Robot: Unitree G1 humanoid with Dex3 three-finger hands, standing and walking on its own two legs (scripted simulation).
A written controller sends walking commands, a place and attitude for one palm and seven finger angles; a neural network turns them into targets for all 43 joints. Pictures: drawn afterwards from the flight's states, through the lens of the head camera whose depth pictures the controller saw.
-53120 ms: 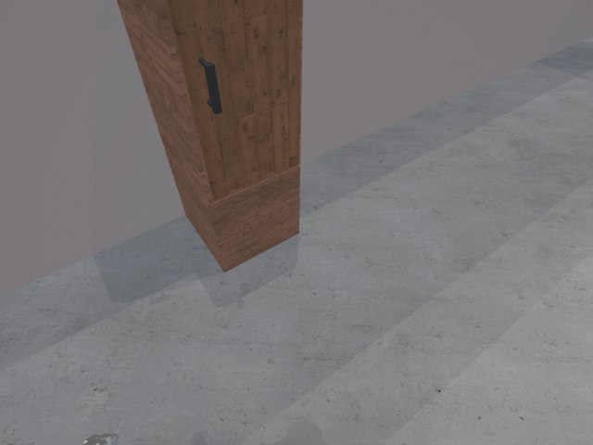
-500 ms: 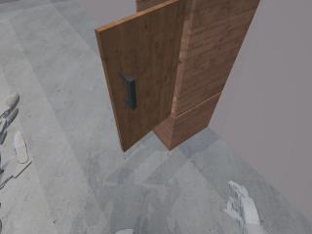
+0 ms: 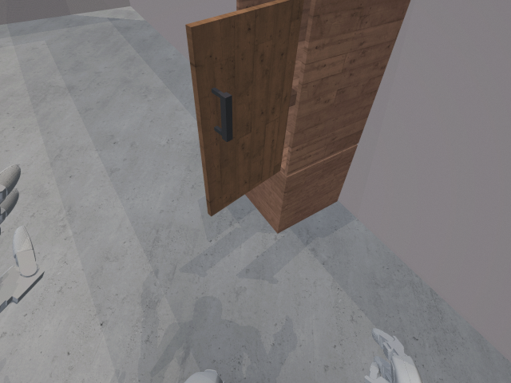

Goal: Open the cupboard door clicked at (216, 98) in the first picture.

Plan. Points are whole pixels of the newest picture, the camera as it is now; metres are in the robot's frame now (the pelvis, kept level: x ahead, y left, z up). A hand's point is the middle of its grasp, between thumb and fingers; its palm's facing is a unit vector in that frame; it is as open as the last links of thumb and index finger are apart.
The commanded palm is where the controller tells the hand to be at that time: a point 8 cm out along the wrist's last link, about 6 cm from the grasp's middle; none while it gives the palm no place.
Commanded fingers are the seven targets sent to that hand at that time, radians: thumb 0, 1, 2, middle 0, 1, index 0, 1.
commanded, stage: stop stepping back and stand still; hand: left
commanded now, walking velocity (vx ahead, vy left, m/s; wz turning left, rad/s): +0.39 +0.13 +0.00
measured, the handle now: (221, 114) +0.68 +0.15 +0.05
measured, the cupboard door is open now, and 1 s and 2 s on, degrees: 100 100 100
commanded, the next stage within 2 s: let the arm hang, fingers relaxed in 0.50 s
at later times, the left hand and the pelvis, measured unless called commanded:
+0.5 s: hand out of the picture +0.13 +0.27 +0.17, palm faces +0.49 -0.76 -0.42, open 7.4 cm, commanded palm +0.08 +0.31 +0.18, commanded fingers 0.00 0.90 0.90 -0.20 -0.30 -0.20 -0.30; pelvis -0.05 +0.00 -0.01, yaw +3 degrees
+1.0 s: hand out of the picture -0.07 +0.21 -0.17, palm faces +0.15 -0.97 -0.21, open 6.9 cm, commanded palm none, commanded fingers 0.00 0.90 0.90 -0.20 -0.30 -0.20 -0.30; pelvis -0.05 +0.02 +0.00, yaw +6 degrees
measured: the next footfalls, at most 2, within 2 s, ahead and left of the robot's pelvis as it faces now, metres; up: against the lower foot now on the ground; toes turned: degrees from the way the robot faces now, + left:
left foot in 0.14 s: +0.03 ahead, +0.15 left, +0.00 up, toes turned +8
